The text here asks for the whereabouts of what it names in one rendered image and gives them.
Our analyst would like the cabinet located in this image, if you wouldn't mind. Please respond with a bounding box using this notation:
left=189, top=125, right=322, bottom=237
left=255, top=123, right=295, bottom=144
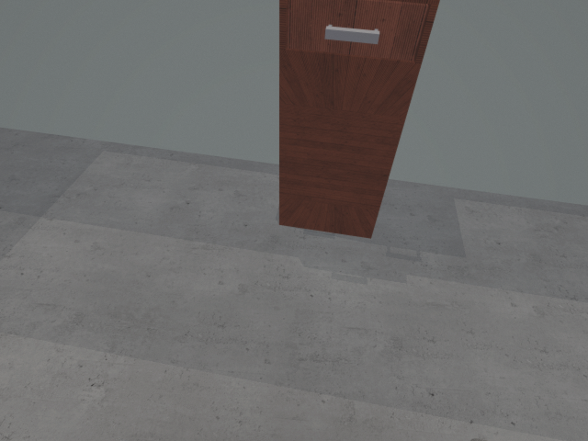
left=279, top=0, right=440, bottom=239

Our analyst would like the handle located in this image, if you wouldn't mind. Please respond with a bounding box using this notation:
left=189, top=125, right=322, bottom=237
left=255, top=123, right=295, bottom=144
left=324, top=25, right=379, bottom=44

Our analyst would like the drawer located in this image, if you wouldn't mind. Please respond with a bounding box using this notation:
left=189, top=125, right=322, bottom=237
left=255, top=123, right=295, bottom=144
left=288, top=0, right=429, bottom=61

